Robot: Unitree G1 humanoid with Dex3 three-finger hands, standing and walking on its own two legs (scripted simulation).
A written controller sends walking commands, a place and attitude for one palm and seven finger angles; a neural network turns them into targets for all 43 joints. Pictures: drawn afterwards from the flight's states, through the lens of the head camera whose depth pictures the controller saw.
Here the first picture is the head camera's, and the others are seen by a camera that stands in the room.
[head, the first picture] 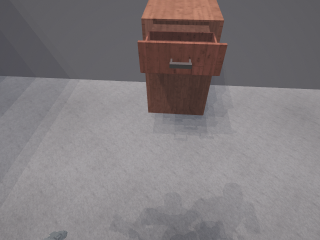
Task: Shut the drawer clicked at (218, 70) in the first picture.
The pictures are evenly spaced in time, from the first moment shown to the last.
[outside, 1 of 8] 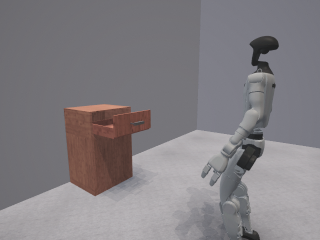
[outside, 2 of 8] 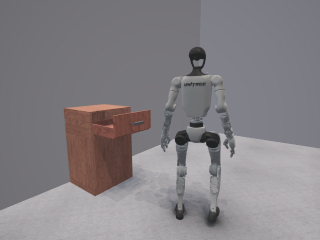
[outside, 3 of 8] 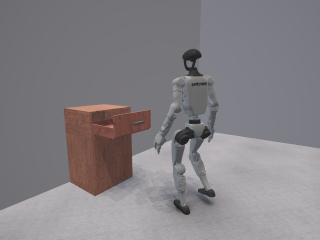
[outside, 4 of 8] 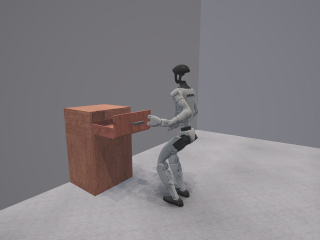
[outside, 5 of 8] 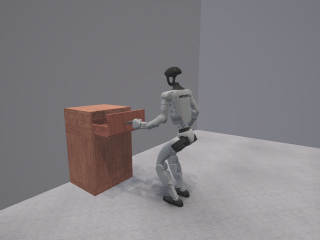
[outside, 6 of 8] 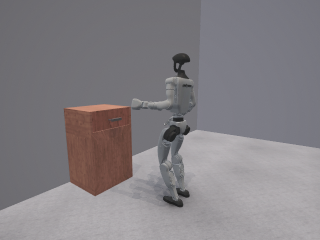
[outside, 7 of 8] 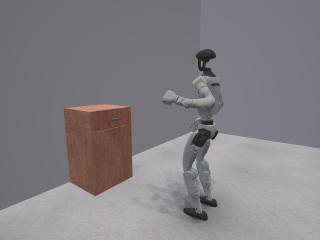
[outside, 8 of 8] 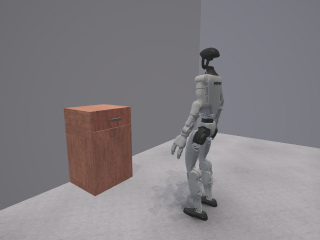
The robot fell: no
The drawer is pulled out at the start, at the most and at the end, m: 0.30 0.30 0.00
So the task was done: yes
